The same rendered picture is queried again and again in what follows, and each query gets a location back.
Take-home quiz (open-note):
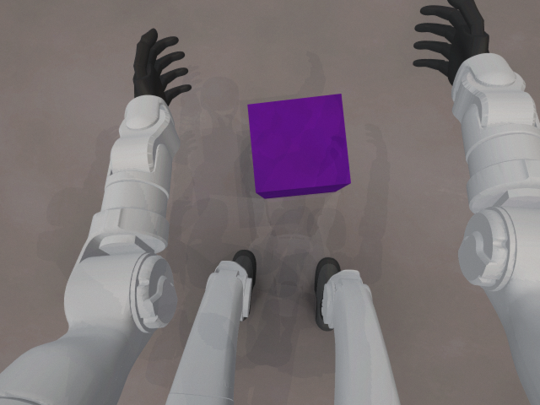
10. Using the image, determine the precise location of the robot right foot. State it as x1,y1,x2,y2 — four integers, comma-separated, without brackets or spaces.
315,257,341,331

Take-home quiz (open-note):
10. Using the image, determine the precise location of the robot right hand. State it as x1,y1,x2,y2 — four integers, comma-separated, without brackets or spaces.
413,0,489,85

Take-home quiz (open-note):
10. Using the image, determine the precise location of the right robot upper arm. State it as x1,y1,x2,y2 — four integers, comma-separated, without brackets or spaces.
458,206,540,405

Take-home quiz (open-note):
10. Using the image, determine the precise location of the robot left hand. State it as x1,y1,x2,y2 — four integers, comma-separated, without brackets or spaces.
133,28,192,106

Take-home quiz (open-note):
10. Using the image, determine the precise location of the left robot forearm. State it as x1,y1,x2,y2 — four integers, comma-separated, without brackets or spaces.
64,95,181,320

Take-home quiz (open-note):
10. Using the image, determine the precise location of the carton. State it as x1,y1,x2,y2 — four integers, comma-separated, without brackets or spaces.
247,94,351,199

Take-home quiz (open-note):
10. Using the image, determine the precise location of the robot left shin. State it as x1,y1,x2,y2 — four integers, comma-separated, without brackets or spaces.
205,261,247,290

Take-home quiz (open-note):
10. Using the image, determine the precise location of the left robot upper arm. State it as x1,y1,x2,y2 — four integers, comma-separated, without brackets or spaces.
0,252,178,405

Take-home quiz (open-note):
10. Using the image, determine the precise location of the right robot forearm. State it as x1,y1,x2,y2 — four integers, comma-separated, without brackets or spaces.
451,53,540,214

